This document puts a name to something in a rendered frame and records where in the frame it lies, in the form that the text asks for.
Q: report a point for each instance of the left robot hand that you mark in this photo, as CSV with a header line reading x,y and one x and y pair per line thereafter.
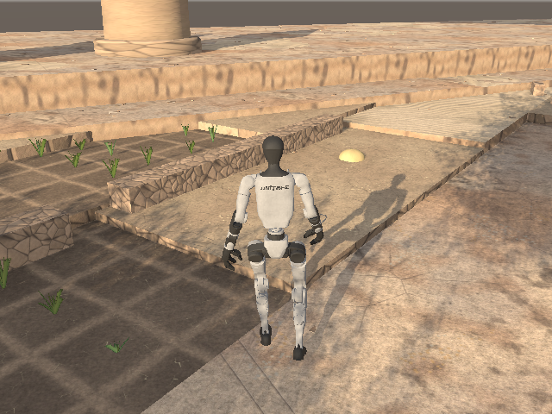
x,y
227,257

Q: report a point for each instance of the left robot upper arm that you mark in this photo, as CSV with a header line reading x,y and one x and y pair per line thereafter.
x,y
247,183

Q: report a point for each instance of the right robot hand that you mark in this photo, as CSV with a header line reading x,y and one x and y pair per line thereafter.
x,y
312,232

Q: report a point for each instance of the right robot upper arm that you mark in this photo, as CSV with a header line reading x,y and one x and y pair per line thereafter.
x,y
300,180

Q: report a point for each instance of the left robot forearm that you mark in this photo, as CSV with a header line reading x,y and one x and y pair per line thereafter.
x,y
234,231

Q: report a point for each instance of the right robot forearm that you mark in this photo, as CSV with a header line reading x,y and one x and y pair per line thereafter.
x,y
315,222

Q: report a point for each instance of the robot left shin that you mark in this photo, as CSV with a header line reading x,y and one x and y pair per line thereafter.
x,y
262,307

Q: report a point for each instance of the humanoid robot torso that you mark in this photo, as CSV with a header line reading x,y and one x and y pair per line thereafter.
x,y
275,206

